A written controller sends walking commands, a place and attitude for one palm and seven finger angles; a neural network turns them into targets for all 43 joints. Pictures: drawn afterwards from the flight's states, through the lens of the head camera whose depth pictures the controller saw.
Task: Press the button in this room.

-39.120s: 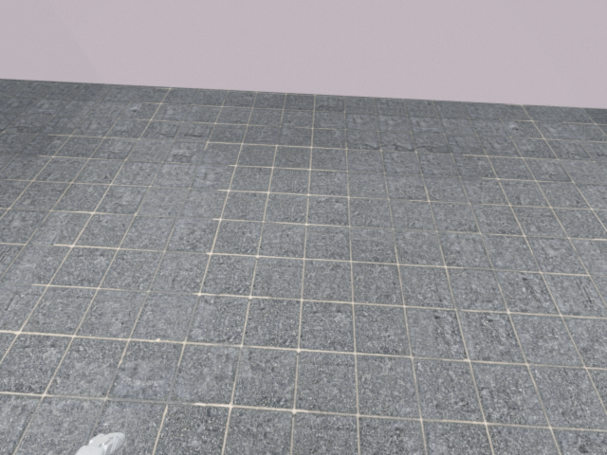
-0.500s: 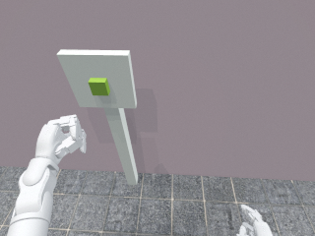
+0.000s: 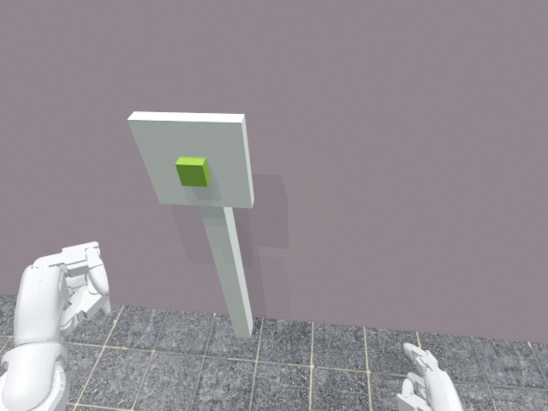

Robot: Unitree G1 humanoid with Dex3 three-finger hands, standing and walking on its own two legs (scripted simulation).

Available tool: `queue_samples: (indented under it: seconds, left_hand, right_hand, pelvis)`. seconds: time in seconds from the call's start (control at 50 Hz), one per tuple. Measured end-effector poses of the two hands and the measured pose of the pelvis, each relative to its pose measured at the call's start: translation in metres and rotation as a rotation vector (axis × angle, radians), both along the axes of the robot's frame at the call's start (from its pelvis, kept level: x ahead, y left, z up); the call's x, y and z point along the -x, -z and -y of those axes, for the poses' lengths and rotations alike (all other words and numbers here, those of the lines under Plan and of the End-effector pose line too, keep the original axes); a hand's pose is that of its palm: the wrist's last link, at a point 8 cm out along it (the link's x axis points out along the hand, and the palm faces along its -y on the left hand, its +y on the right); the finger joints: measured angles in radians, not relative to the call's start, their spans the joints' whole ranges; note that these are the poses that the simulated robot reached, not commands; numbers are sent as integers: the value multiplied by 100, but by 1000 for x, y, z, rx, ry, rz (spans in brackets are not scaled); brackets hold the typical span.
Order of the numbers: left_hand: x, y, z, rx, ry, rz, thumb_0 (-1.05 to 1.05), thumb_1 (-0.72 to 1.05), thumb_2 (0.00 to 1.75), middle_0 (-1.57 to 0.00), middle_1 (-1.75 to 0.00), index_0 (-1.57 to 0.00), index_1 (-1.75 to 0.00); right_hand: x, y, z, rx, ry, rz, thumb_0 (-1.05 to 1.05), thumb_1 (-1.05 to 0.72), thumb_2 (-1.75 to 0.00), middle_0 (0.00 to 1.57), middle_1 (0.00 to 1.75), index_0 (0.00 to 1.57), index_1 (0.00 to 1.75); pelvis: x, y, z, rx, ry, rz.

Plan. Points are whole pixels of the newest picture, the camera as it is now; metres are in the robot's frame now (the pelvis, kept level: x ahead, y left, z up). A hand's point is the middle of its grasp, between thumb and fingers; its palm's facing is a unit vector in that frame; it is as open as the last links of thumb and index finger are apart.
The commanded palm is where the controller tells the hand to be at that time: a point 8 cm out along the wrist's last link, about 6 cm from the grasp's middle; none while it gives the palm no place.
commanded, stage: draw the hand back to the body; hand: left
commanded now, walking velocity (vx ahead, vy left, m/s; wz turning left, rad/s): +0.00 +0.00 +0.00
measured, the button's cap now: (194, 170) +0.52 +0.23 +0.07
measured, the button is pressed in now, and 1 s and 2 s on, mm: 0 0 0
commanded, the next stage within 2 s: step back with the hand held close in 0.46 s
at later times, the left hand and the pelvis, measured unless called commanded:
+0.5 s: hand (76, 317) +0.17 +0.24 +0.15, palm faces +0.42 -0.83 -0.37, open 3.1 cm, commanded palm +0.12 +0.28 +0.17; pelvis -0.01 +0.00 +0.00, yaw +0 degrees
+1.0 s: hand (44, 337) +0.14 +0.26 +0.15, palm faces +0.31 -0.82 -0.49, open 3.1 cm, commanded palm +0.09 +0.30 +0.17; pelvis -0.04 +0.02 -0.01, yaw +0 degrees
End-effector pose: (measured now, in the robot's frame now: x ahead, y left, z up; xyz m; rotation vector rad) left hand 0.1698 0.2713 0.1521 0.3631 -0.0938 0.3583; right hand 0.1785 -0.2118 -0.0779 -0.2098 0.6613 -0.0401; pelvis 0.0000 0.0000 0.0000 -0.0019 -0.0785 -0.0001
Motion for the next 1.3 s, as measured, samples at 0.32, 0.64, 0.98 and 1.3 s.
queue_samples:
  seconds: [0.32,0.64,0.98,1.3]
  left_hand:
    - [44,-20,-6,-80,-70,23,1,89,90,-130,-150,-131,-150]
    - [41,-22,-6,-85,-41,50,1,89,90,-131,-150,-131,-150]
    - [58,-19,-26,-178,64,-15,1,89,90,-130,-150,-130,-150]
    - [122,-12,-37,-164,24,111,1,89,90,-131,-150,-131,-150]
  right_hand:
    - [-6,-3,3,11,-7,24,2,-90,-90,20,30,20,30]
    - [11,-3,6,25,13,7,2,-90,-90,20,30,20,30]
    - [46,-2,5,75,108,-97,2,-90,-90,20,30,20,30]
    - [96,-2,-12,94,57,-35,2,-90,-90,20,30,21,31]
  pelvis:
    - [1,0,2,6,-6,15]
    - [9,0,3,14,-6,7]
    - [40,5,-20,18,-1,-84]
    - [94,17,-28,45,-13,-70]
